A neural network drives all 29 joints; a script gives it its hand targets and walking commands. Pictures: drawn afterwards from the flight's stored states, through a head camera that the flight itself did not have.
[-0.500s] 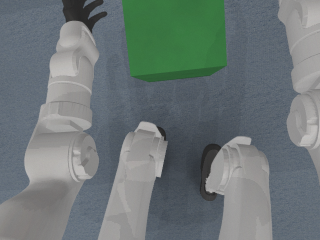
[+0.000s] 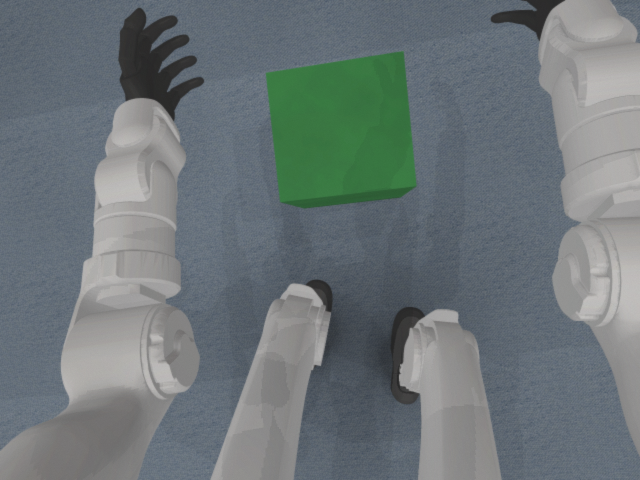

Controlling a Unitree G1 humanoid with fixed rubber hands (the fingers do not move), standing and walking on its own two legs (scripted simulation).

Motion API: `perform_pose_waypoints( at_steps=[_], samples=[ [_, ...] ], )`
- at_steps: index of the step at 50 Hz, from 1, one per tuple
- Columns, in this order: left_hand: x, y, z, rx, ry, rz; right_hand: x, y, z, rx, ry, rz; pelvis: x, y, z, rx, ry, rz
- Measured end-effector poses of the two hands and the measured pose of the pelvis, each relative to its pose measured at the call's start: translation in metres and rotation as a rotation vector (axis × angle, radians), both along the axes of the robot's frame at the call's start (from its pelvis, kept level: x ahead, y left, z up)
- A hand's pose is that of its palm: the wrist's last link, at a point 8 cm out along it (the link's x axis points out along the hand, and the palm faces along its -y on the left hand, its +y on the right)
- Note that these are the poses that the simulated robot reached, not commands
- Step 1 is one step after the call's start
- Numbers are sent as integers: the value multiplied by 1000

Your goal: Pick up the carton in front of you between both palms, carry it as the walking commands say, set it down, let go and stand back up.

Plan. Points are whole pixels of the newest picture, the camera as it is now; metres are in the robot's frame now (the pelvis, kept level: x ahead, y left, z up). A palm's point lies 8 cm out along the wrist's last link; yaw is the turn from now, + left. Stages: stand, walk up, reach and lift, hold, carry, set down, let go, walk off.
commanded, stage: set down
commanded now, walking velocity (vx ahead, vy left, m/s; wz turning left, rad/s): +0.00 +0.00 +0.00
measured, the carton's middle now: (344, 145) +0.52 +0.08 -0.43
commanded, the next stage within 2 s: let go in 0.18 s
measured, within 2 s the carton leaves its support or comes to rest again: neither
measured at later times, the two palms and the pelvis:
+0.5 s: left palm (72, 128) +0.42 +0.25 +0.02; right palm out of the picture +0.50 -0.15 +0.02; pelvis +0.04 +0.01 +0.13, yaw -3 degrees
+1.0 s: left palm out of the picture +0.28 +0.25 +0.14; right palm out of the picture +0.35 -0.19 +0.12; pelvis +0.10 +0.02 +0.21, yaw -1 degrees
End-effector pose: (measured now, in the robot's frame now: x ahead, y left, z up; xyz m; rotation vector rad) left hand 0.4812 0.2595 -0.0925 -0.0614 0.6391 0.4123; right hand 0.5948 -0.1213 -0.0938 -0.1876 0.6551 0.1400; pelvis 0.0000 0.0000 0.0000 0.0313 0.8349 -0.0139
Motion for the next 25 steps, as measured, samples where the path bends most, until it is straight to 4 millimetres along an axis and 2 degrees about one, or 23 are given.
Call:
perform_pose_waypoints(
  at_steps=[8, 15, 19, 25],
  samples=[
    [-2, 0, 49, -1, -6, -4, -1, -3, 51, 5, 4, 1, 8, 0, 44, -5, -11, -4],
    [-8, -4, 79, 16, 8, -52, -11, -7, 81, -6, 10, -19, 16, 1, 78, -13, -30, -6],
    [-21, -9, 92, 34, 37, -129, -34, -15, 92, -33, 11, -67, 24, 4, 98, -22, -53, -9],
    [-57, -12, 117, 60, 111, -279, -94, -30, 111, -67, 32, -181, 38, 11, 129, -36, -133, -19]
  ],
)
